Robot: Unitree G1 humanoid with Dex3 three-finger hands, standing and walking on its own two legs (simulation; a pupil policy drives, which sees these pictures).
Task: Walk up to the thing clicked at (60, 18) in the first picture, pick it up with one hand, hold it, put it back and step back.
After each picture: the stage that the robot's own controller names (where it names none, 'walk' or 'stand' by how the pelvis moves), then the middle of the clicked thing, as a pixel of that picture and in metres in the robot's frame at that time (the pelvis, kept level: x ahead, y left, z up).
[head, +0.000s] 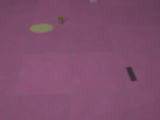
stand; (60, 19) +1.85 +0.26 -0.72
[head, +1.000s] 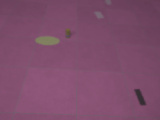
walk; (67, 33) +1.72 +0.08 -0.70
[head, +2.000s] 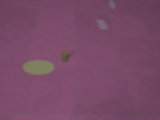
walk; (64, 56) +1.13 +0.07 -0.71
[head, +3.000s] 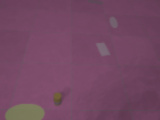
walk; (57, 99) +0.67 +0.13 -0.72
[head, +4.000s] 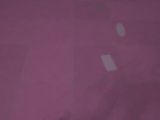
walk; out of the picture +0.43 +0.16 -0.71
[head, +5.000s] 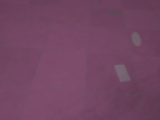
stand; out of the picture +0.37 +0.12 -0.72
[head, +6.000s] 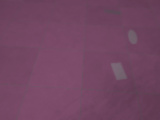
stand; out of the picture +0.37 +0.13 -0.72
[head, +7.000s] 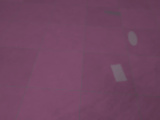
stand; out of the picture +0.35 +0.14 -0.72
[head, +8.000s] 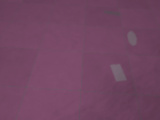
stand; out of the picture +0.36 +0.14 -0.72
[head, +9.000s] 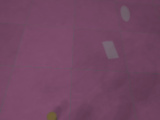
go down; (52, 118) +0.38 +0.15 -0.68
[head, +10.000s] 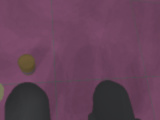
go down; (27, 65) +0.43 +0.19 -0.29
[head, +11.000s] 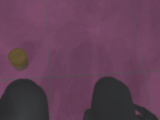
close in; (19, 60) +0.43 +0.20 -0.27
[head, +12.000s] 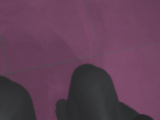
close; out of the picture +0.42 +0.23 -0.22
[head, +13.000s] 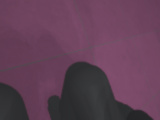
close; out of the picture +0.42 +0.24 -0.22
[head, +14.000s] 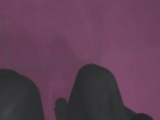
lift; out of the picture +0.36 +0.22 -0.22
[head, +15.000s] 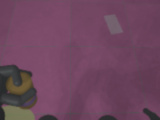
lift; (23, 92) +0.32 +0.18 -0.01
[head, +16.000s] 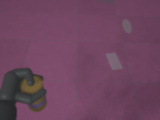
hold; (34, 94) +0.32 +0.16 +0.00
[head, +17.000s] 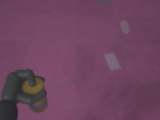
hold; (36, 95) +0.32 +0.16 -0.01
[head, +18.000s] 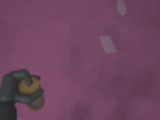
crouch; (32, 94) +0.33 +0.16 -0.06
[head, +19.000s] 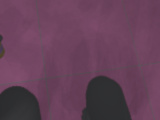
lower; out of the picture +0.47 +0.23 -0.11
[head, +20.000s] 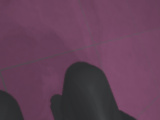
lower; out of the picture +0.43 +0.27 -0.22
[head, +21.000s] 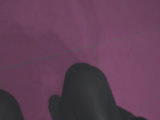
lower; out of the picture +0.43 +0.28 -0.23
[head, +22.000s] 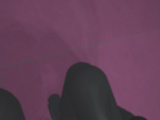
lower; out of the picture +0.43 +0.27 -0.23
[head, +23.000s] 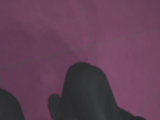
lower; out of the picture +0.43 +0.27 -0.23
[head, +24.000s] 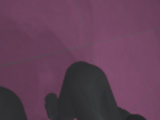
open; out of the picture +0.42 +0.25 -0.23
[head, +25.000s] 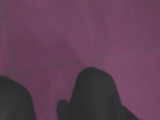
stand; out of the picture +0.41 +0.25 -0.24
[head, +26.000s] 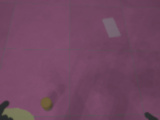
stand; (46, 104) +0.39 +0.18 -0.56
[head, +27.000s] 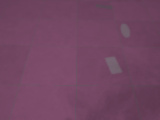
stand; out of the picture +0.37 +0.17 -0.66
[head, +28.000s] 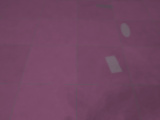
stand; out of the picture +0.38 +0.17 -0.67
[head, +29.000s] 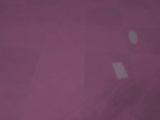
stand; out of the picture +0.39 +0.15 -0.72
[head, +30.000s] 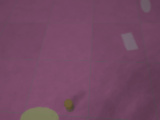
walk; (69, 105) +0.46 +0.17 -0.70
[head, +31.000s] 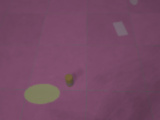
walk; (69, 80) +0.72 +0.13 -0.70
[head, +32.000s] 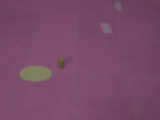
stand; (60, 63) +1.02 +0.17 -0.70
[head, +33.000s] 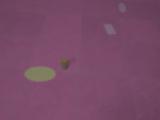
stand; (64, 63) +1.04 +0.15 -0.72
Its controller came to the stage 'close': yes
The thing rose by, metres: 0.69
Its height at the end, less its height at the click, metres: +0.00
